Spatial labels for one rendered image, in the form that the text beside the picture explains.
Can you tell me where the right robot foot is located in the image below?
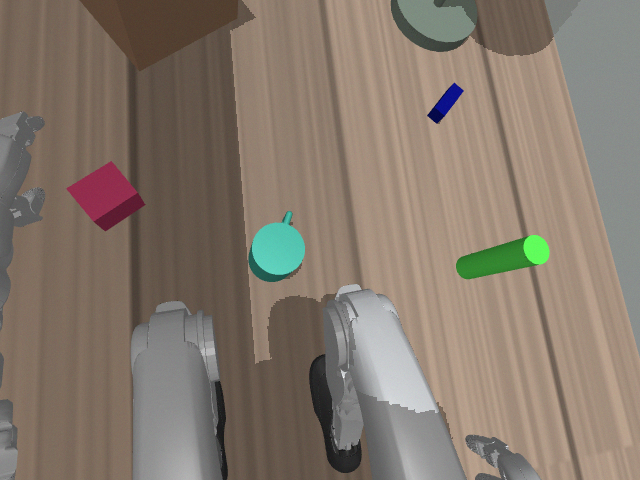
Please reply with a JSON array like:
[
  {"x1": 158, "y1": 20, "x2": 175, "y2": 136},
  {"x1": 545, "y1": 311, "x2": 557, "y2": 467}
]
[{"x1": 309, "y1": 354, "x2": 362, "y2": 473}]

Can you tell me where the floor lamp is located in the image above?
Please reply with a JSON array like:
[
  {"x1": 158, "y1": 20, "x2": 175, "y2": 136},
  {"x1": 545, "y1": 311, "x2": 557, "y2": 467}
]
[{"x1": 391, "y1": 0, "x2": 478, "y2": 52}]

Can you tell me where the left robot arm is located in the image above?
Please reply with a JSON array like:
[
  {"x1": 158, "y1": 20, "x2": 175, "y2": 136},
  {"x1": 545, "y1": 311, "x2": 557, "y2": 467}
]
[{"x1": 0, "y1": 203, "x2": 18, "y2": 480}]

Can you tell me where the right robot hand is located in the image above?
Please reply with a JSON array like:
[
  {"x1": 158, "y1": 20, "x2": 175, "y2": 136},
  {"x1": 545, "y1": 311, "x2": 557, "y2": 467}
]
[{"x1": 465, "y1": 435, "x2": 541, "y2": 480}]

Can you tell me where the left robot hand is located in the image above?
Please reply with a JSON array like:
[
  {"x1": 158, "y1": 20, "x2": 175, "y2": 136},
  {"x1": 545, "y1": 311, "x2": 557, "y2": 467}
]
[{"x1": 0, "y1": 111, "x2": 45, "y2": 227}]

